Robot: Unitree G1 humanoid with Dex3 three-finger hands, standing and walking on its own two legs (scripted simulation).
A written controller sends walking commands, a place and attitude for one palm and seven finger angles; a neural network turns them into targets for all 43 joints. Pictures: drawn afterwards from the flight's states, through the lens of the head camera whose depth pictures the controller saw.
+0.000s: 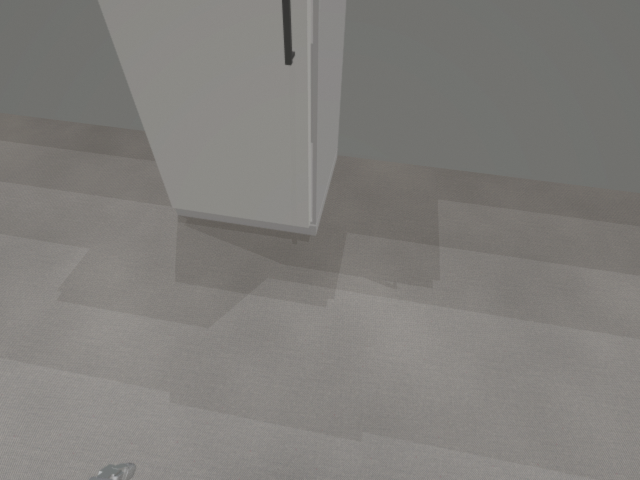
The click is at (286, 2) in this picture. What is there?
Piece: fridge door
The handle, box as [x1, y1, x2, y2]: [282, 0, 294, 64]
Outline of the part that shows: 282,0 285,64 291,64 291,59 294,55 294,52 291,50 290,7 289,0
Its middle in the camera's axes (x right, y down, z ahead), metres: -0.08 -0.63 +0.94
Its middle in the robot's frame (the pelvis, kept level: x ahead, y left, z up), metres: +1.14 +0.15 +0.22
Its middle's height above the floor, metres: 0.99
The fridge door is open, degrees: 0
